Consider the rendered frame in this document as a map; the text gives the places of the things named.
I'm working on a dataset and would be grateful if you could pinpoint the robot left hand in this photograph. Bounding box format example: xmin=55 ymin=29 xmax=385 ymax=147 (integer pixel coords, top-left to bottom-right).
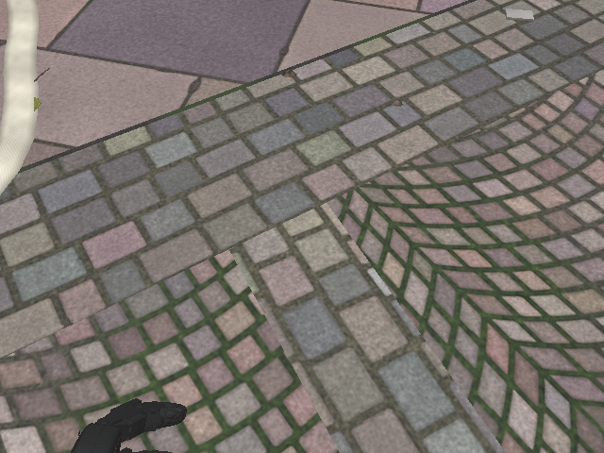
xmin=71 ymin=398 xmax=187 ymax=453

